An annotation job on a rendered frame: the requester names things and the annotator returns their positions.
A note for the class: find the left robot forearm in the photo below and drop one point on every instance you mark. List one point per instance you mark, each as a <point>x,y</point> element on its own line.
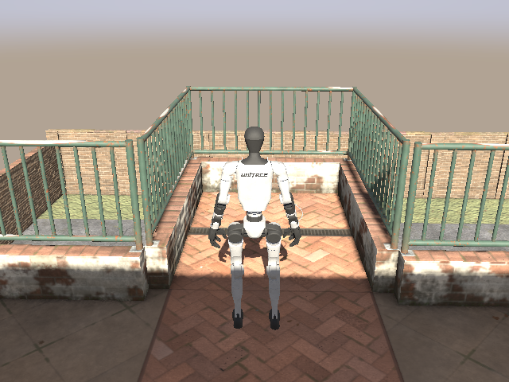
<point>218,214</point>

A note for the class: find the right robot hand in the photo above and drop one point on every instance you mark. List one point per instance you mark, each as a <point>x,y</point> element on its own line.
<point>296,234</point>

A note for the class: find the left robot hand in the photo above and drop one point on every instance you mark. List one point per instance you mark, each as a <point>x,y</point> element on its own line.
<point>213,237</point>

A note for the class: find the robot right upper arm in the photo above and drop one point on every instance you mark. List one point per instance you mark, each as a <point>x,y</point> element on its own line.
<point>283,182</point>

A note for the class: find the right robot thigh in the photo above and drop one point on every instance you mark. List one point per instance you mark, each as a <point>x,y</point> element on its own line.
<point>273,243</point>

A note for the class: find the right robot forearm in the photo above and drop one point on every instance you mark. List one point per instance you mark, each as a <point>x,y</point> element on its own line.
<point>291,213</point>

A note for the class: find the left robot foot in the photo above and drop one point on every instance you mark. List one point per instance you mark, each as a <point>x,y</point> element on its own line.
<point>238,322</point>

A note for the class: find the robot left upper arm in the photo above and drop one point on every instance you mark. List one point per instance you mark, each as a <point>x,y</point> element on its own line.
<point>225,182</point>

